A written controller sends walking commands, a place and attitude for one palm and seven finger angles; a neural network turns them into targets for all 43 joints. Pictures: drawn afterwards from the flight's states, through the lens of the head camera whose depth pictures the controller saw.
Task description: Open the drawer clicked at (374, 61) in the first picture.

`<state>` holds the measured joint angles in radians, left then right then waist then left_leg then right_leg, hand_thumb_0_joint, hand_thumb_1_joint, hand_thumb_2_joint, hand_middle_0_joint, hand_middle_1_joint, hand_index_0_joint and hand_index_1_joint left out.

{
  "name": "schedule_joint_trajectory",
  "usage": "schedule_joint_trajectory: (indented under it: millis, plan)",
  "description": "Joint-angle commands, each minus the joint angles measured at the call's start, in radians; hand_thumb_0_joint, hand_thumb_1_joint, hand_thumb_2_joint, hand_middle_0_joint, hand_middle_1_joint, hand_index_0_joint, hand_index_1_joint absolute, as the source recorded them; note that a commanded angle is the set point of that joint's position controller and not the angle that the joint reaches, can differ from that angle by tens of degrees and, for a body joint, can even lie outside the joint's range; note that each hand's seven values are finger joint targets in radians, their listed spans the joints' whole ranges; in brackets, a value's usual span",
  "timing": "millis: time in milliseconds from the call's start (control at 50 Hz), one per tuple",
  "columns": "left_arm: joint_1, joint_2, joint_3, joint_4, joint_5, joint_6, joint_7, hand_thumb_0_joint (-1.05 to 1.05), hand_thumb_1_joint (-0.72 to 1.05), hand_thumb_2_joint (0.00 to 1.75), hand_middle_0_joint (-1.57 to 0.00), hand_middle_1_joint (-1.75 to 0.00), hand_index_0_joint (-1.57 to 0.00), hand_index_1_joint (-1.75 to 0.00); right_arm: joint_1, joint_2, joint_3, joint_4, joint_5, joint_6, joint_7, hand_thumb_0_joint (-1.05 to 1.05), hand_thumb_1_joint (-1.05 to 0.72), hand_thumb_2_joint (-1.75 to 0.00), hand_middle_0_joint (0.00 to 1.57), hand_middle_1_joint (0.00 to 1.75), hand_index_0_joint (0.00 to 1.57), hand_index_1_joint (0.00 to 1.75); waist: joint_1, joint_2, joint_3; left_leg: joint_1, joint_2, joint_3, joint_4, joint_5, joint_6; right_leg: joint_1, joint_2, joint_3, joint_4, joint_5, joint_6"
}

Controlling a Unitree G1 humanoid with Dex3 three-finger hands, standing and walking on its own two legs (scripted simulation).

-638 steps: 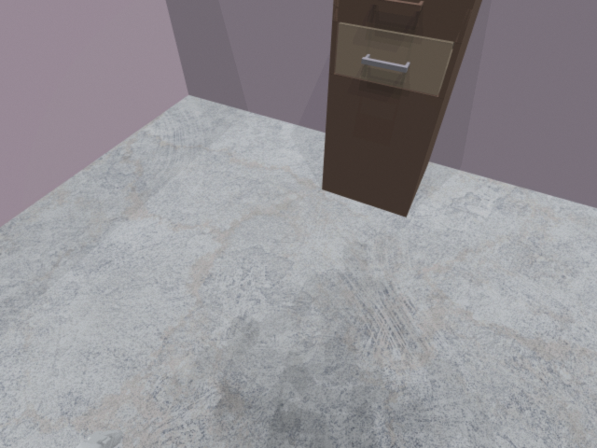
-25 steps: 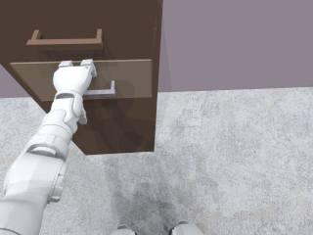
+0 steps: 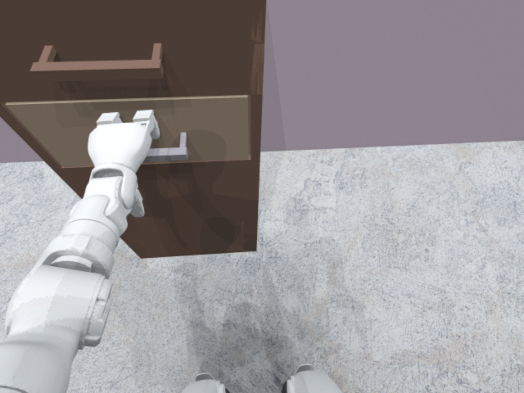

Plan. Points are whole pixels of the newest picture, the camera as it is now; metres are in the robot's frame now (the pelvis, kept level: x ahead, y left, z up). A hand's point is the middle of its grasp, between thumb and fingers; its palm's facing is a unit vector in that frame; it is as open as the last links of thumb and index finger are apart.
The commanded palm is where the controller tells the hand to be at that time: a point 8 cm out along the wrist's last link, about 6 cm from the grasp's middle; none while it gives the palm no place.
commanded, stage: lower the fingers behind the handle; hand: left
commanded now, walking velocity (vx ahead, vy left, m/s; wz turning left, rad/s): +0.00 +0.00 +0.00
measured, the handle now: (143, 147) +0.55 +0.18 -0.02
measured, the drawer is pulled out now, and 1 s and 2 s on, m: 0.00 0.00 0.00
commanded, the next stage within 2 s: close the thumb around the handle in 1.18 s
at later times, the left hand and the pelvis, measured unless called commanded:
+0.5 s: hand (139, 172) +0.50 +0.18 -0.03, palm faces -0.07 -0.03 -1.00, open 13.7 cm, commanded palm +0.49 +0.18 +0.02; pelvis -0.01 +0.01 -0.02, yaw +0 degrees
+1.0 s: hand (144, 177) +0.50 +0.18 -0.05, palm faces -0.05 -0.03 -1.00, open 13.7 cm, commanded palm +0.49 +0.17 +0.00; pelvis -0.03 +0.01 -0.04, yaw +0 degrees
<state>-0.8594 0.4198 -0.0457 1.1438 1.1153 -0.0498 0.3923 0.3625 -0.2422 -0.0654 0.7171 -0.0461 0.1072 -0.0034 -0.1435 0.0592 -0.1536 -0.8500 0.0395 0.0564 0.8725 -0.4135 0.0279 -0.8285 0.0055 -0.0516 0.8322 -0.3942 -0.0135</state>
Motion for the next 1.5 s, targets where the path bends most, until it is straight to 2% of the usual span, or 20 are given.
schedule_joint_trajectory:
  millis: [0,160,220,320,460,580,640,740,780,840,900,1080,1120,1160,1200,1260,1340,1400,1440,1480]
  plan:
    - [-0.457,0.208,0.028,-0.171,-0.001,0.005,0.043,0.00,-0.50,0.30,-0.30,-1.20,-0.30,-1.20,0.166,-0.169,-0.058,-0.032,0.004,-0.015,-0.012,0.00,-0.90,-0.90,0.20,0.30,0.20,0.30,-0.036,-0.011,-0.453,0.284,-0.051,-0.044,-0.024,0.429,0.018,0.186,0.047,0.028,-0.061,0.402,-0.016]
    - [-0.488,0.237,0.042,-0.146,0.007,-0.009,0.050,0.00,-0.50,0.30,-0.30,-1.20,-0.30,-1.20,0.170,-0.174,-0.052,-0.022,-0.002,-0.023,-0.015,0.00,-0.90,-0.90,0.20,0.30,0.20,0.30,-0.045,0.023,-0.443,0.238,-0.048,-0.053,0.014,0.391,0.019,0.109,0.047,0.026,-0.027,0.347,-0.018]
    - [-0.509,0.205,0.022,-0.142,0.010,-0.004,0.059,0.00,-0.50,0.30,-0.30,-1.20,-0.30,-1.20,0.172,-0.170,-0.054,-0.024,-0.006,-0.026,-0.013,0.00,-0.90,-0.90,0.20,0.30,0.20,0.30,-0.058,0.040,-0.467,0.256,-0.044,-0.064,0.033,0.407,0.016,0.065,0.050,0.017,-0.009,0.329,-0.020]
    - [-0.509,0.243,0.052,-0.141,0.007,0.005,0.062,0.00,-0.50,0.30,-0.30,-1.20,-0.30,-1.20,0.182,-0.178,-0.051,-0.025,-0.010,-0.027,-0.010,0.00,-0.90,-0.90,0.20,0.30,0.20,0.30,-0.050,0.056,-0.521,0.253,-0.041,-0.070,0.058,0.427,0.015,0.052,0.052,0.015,0.018,0.333,-0.021]
    - [-0.498,0.220,0.028,-0.085,0.011,0.045,0.069,0.00,-0.50,0.30,-0.30,-1.20,-0.30,-1.20,0.187,-0.183,-0.046,-0.019,-0.006,-0.024,-0.007,0.00,-0.90,-0.90,0.20,0.30,0.20,0.30,-0.063,0.037,-0.472,0.203,-0.039,-0.071,0.067,0.377,0.017,0.017,0.053,0.009,0.023,0.293,-0.019]
    - [-0.532,0.222,0.024,-0.126,0.010,0.002,0.049,0.00,-0.50,0.30,-0.30,-1.20,-0.30,-1.20,0.188,-0.180,-0.045,-0.022,-0.009,-0.037,-0.015,0.00,-0.90,-0.90,0.20,0.30,0.20,0.30,-0.076,0.053,-0.487,0.199,-0.031,-0.085,0.091,0.345,0.019,-0.036,0.053,0.007,0.045,0.245,-0.020]
    - [-0.543,0.273,0.060,-0.140,0.023,-0.011,0.066,0.00,-0.50,0.30,-0.30,-1.20,-0.30,-1.20,0.190,-0.184,-0.041,-0.019,-0.014,-0.040,-0.016,0.00,-0.90,-0.90,0.20,0.30,0.20,0.30,-0.066,0.078,-0.509,0.180,-0.030,-0.093,0.111,0.354,0.016,-0.062,0.052,0.005,0.074,0.239,-0.022]
    - [-0.512,0.228,0.048,-0.118,0.025,0.023,0.100,0.00,-0.50,0.30,-0.30,-1.20,-0.30,-1.20,0.194,-0.183,-0.047,-0.014,-0.019,-0.036,-0.002,0.00,-0.90,-0.90,0.20,0.30,0.20,0.30,-0.063,0.088,-0.537,0.202,-0.024,-0.100,0.133,0.411,0.007,-0.088,0.054,-0.006,0.096,0.260,-0.023]
    - [-0.515,0.211,0.029,-0.088,0.022,0.048,0.103,0.00,-0.50,0.30,-0.30,-1.20,-0.30,-1.20,0.187,-0.183,-0.044,-0.014,-0.015,-0.032,-0.001,0.00,-0.90,-0.90,0.20,0.30,0.20,0.30,-0.077,0.061,-0.494,0.165,-0.026,-0.094,0.131,0.363,0.010,-0.091,0.055,-0.005,0.087,0.236,-0.021]
    - [-0.554,0.244,0.039,-0.103,0.020,0.071,0.100,0.00,-0.50,0.30,-0.30,-1.20,-0.30,-1.20,0.190,-0.188,-0.041,-0.018,-0.010,-0.029,-0.002,0.00,-0.90,-0.90,0.20,0.30,0.20,0.30,-0.076,0.083,-0.534,0.181,-0.027,-0.100,0.124,0.357,0.011,-0.081,0.054,-0.004,0.087,0.231,-0.021]
    - [-0.563,0.238,0.023,-0.079,0.019,0.096,0.089,0.00,-0.50,0.30,-0.30,-1.20,-0.30,-1.20,0.187,-0.188,-0.034,-0.021,-0.006,-0.026,-0.008,0.00,-0.90,-0.90,0.20,0.30,0.20,0.30,-0.085,0.055,-0.499,0.164,-0.029,-0.096,0.112,0.326,0.013,-0.073,0.054,-0.006,0.076,0.213,-0.019]
    - [-0.566,0.205,0.000,-0.116,0.009,0.053,0.047,0.00,-0.50,0.30,-0.30,-1.20,-0.30,-1.20,0.189,-0.181,-0.034,-0.030,-0.006,-0.043,-0.021,0.00,-0.90,-0.90,0.20,0.30,0.20,0.30,-0.085,0.074,-0.511,0.194,-0.024,-0.108,0.113,0.316,0.014,-0.095,0.052,-0.007,0.078,0.192,-0.021]
    - [-0.564,0.159,-0.024,-0.123,0.004,0.037,0.043,0.00,-0.50,0.30,-0.30,-1.20,-0.30,-1.20,0.190,-0.173,-0.038,-0.029,-0.007,-0.047,-0.019,0.00,-0.90,-0.90,0.20,0.30,0.20,0.30,-0.092,0.076,-0.500,0.206,-0.022,-0.111,0.118,0.331,0.012,-0.112,0.052,-0.008,0.077,0.197,-0.022]
    - [-0.543,0.196,0.010,-0.130,0.005,0.025,0.052,0.00,-0.50,0.30,-0.30,-1.20,-0.30,-1.20,0.195,-0.178,-0.038,-0.027,-0.008,-0.049,-0.017,0.00,-0.90,-0.90,0.20,0.30,0.20,0.30,-0.077,0.070,-0.515,0.196,-0.022,-0.112,0.121,0.327,0.013,-0.102,0.053,-0.006,0.083,0.196,-0.023]
    - [-0.559,0.187,-0.004,-0.114,0.008,0.028,0.063,0.00,-0.50,0.30,-0.30,-1.20,-0.30,-1.20,0.190,-0.176,-0.036,-0.023,-0.007,-0.048,-0.016,0.00,-0.90,-0.90,0.20,0.30,0.20,0.30,-0.088,0.067,-0.469,0.153,-0.026,-0.100,0.120,0.286,0.016,-0.109,0.051,-0.004,0.076,0.177,-0.021]
    - [-0.565,0.225,0.021,-0.121,0.017,0.040,0.083,0.00,-0.50,0.30,-0.30,-1.20,-0.30,-1.20,0.191,-0.179,-0.034,-0.024,-0.009,-0.049,-0.016,0.00,-0.90,-0.90,0.20,0.30,0.20,0.30,-0.078,0.084,-0.508,0.154,-0.029,-0.098,0.121,0.305,0.015,-0.089,0.051,-0.002,0.086,0.197,-0.023]
    - [-0.569,0.243,0.035,-0.127,0.009,0.058,0.090,0.00,-0.28,0.40,-0.32,-1.22,-0.32,-1.22,0.196,-0.181,-0.035,-0.019,-0.008,-0.044,-0.012,0.00,-0.90,-0.90,0.20,0.30,0.20,0.30,-0.079,0.069,-0.538,0.158,-0.031,-0.090,0.126,0.337,0.017,-0.046,0.052,0.004,0.081,0.244,-0.019]
    - [-0.571,0.199,0.002,-0.122,0.008,0.073,0.087,0.00,-0.11,0.47,-0.33,-1.24,-0.33,-1.24,0.194,-0.177,-0.037,-0.018,-0.006,-0.043,-0.012,0.00,-0.90,-0.90,0.20,0.30,0.20,0.30,-0.087,0.064,-0.519,0.155,-0.032,-0.084,0.119,0.328,0.018,-0.041,0.052,0.005,0.068,0.246,-0.017]
    - [-0.548,0.257,0.047,-0.118,0.005,0.073,0.084,0.00,0.00,0.52,-0.34,-1.25,-0.34,-1.25,0.196,-0.183,-0.036,-0.015,-0.006,-0.040,-0.012,0.00,-0.90,-0.90,0.20,0.30,0.20,0.30,-0.072,0.058,-0.550,0.162,-0.034,-0.080,0.120,0.334,0.020,-0.015,0.051,0.009,0.068,0.260,-0.017]
    - [-0.536,0.242,0.031,-0.110,0.004,0.076,0.076,0.00,0.12,0.56,-0.34,-1.27,-0.34,-1.27,0.188,-0.178,-0.032,-0.020,-0.004,-0.038,-0.016,0.00,-0.90,-0.90,0.20,0.30,0.20,0.30,-0.074,0.049,-0.505,0.136,-0.037,-0.072,0.111,0.317,0.021,-0.003,0.051,0.012,0.058,0.262,-0.016]
